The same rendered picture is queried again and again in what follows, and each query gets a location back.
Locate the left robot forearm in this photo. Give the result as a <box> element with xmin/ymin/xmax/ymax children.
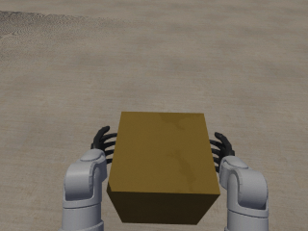
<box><xmin>58</xmin><ymin>148</ymin><xmax>108</xmax><ymax>231</ymax></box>

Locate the robot left hand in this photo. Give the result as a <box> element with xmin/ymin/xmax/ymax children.
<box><xmin>90</xmin><ymin>125</ymin><xmax>117</xmax><ymax>164</ymax></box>

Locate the right robot forearm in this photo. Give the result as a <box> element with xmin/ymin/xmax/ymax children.
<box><xmin>218</xmin><ymin>155</ymin><xmax>269</xmax><ymax>231</ymax></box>

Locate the robot right hand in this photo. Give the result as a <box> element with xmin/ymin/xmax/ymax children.
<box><xmin>209</xmin><ymin>132</ymin><xmax>235</xmax><ymax>173</ymax></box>

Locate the carton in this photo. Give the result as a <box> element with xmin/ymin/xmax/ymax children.
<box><xmin>106</xmin><ymin>111</ymin><xmax>220</xmax><ymax>225</ymax></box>

